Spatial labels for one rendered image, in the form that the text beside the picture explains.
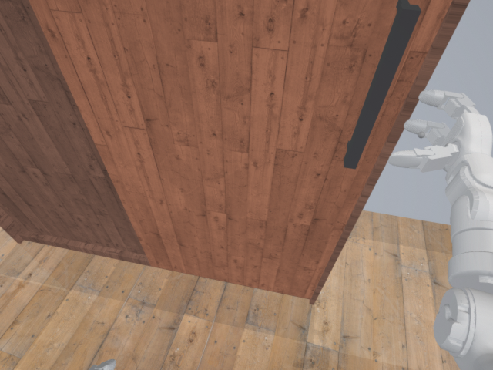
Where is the handle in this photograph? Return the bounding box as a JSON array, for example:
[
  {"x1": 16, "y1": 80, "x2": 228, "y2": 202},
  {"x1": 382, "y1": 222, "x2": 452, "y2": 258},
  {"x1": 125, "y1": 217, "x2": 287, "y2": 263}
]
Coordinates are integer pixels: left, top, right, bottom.
[{"x1": 344, "y1": 0, "x2": 421, "y2": 169}]

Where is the robot right upper arm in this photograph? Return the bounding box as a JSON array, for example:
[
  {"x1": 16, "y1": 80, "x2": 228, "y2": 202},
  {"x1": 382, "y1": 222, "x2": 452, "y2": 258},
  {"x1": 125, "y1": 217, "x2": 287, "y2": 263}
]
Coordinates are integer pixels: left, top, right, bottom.
[{"x1": 434, "y1": 287, "x2": 493, "y2": 370}]

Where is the right robot forearm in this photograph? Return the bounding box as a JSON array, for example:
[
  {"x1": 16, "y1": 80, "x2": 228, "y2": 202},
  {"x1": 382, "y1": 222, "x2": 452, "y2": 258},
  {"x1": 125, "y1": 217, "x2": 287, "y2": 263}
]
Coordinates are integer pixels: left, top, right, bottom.
[{"x1": 445, "y1": 153, "x2": 493, "y2": 294}]

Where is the robot right hand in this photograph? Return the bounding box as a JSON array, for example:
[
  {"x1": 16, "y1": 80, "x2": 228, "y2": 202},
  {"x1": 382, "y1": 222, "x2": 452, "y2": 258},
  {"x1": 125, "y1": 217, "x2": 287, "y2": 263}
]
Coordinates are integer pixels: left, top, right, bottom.
[{"x1": 388, "y1": 89, "x2": 493, "y2": 173}]

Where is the wardrobe door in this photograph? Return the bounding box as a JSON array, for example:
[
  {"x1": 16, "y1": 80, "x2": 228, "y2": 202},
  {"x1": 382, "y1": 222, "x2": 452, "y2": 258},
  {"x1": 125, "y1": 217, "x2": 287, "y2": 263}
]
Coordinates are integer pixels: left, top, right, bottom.
[
  {"x1": 0, "y1": 0, "x2": 146, "y2": 255},
  {"x1": 29, "y1": 0, "x2": 453, "y2": 299}
]

